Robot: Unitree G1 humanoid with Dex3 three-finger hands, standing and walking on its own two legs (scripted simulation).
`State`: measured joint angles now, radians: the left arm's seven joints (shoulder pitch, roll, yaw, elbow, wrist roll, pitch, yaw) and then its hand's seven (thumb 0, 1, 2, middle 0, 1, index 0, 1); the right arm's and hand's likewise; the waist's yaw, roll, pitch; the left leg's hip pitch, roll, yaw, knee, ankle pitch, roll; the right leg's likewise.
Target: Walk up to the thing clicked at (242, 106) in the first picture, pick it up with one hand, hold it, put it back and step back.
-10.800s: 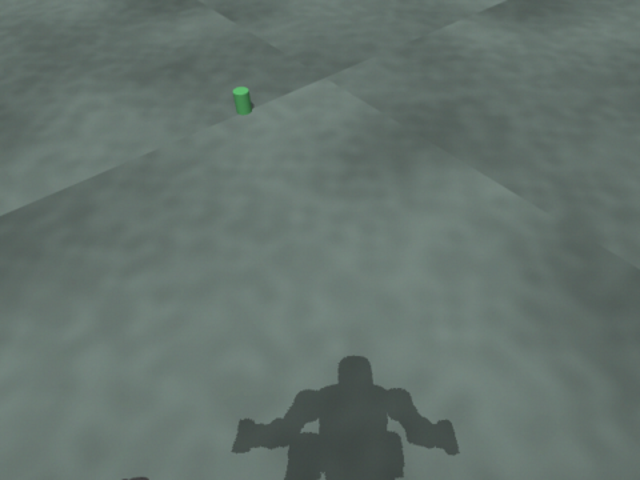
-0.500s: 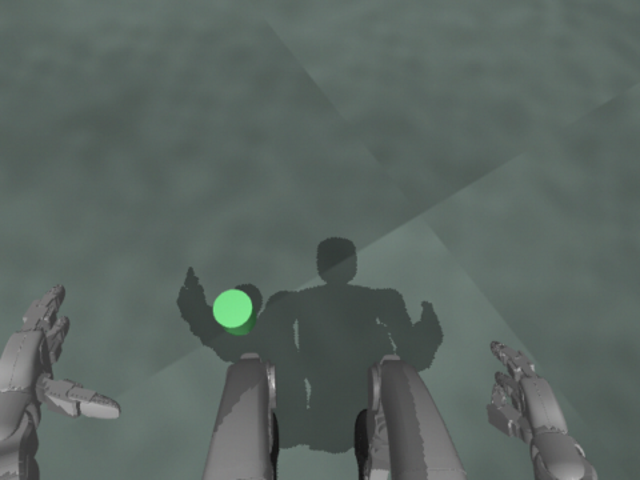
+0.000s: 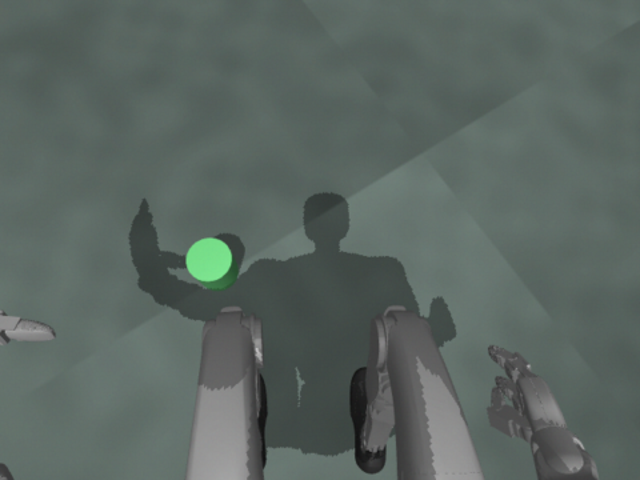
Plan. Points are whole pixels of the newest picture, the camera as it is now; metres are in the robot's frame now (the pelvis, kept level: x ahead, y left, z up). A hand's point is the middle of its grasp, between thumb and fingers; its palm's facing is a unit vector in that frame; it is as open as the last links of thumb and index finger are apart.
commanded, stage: go down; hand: left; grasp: from the side
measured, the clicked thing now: (214, 266) +0.42 +0.21 -0.42
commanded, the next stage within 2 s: approach in 1.18 s
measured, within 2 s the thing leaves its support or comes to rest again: neither
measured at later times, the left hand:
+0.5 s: hand (12, 274) +0.34 +0.39 -0.08, palm faces +0.14 -0.98 -0.17, open 17.2 cm
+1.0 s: hand (13, 268) +0.35 +0.40 -0.10, palm faces +0.14 -0.98 -0.15, open 17.4 cm
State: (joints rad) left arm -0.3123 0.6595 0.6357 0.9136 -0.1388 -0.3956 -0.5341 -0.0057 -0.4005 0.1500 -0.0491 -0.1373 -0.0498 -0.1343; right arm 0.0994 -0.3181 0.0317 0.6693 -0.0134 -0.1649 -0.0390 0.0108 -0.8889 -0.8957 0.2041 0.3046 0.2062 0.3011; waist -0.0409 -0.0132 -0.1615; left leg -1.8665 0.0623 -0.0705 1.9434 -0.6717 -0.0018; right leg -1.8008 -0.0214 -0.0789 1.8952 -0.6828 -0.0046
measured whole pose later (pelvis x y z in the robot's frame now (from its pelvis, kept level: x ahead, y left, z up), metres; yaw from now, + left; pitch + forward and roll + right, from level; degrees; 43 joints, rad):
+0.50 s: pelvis -0.01 +0.00 -0.06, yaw -1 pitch +33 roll -6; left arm -0.43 0.76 0.73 0.98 -0.18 -0.42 -0.66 -0.01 -0.50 0.13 -0.05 -0.12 -0.04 -0.12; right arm 0.07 -0.33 0.07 0.69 -0.04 -0.18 -0.04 0.01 -0.92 -0.91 0.20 0.30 0.21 0.30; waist -0.05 -0.03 -0.13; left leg -2.05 0.06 -0.09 2.14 -0.68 0.00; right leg -1.97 -0.02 -0.09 2.09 -0.69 0.00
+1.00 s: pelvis -0.02 +0.00 -0.09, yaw -2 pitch +33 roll -7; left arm -0.46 0.82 0.77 1.00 -0.20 -0.42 -0.70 -0.01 -0.56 0.13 -0.04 -0.11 -0.04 -0.12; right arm 0.09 -0.35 0.08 0.69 -0.04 -0.18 -0.04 0.01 -0.92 -0.91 0.20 0.30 0.21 0.30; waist -0.06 -0.03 -0.11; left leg -2.12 0.06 -0.10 2.22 -0.68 0.01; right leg -2.04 -0.02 -0.09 2.16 -0.69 0.00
